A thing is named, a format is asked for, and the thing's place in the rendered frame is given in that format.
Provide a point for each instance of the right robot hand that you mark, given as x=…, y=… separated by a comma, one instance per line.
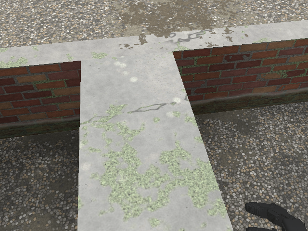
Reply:
x=275, y=214

